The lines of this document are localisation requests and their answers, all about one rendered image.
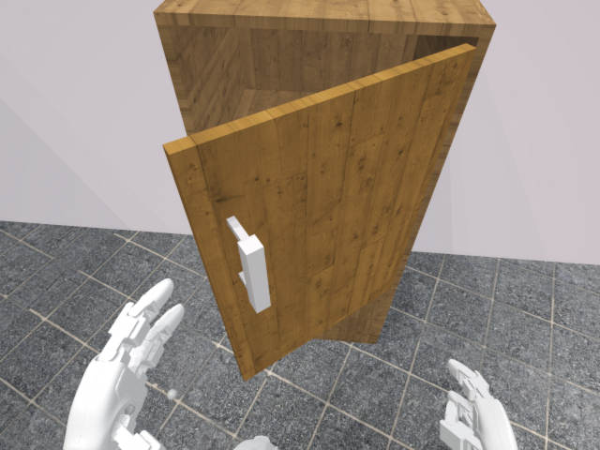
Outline handle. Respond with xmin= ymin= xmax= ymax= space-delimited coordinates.
xmin=227 ymin=216 xmax=271 ymax=313

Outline robot left hand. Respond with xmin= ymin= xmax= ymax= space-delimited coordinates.
xmin=63 ymin=278 xmax=185 ymax=450

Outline robot right hand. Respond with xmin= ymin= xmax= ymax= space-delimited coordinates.
xmin=440 ymin=359 xmax=518 ymax=450

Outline cupboard door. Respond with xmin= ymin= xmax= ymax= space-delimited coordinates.
xmin=162 ymin=43 xmax=477 ymax=381

